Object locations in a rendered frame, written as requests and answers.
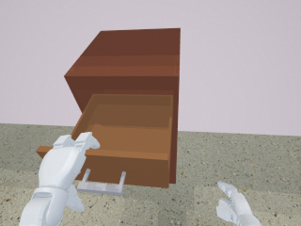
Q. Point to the robot right forearm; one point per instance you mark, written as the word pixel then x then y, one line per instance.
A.
pixel 247 220

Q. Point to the drawer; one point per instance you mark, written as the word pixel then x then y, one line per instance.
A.
pixel 134 132

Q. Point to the handle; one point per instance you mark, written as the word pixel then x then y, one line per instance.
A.
pixel 85 186

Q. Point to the left robot hand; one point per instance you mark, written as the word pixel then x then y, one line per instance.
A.
pixel 61 165

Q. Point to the right robot hand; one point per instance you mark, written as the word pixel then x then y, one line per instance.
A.
pixel 238 205

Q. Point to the cabinet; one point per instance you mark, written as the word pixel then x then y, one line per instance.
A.
pixel 131 61

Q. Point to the robot left forearm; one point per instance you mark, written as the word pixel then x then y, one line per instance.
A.
pixel 46 207

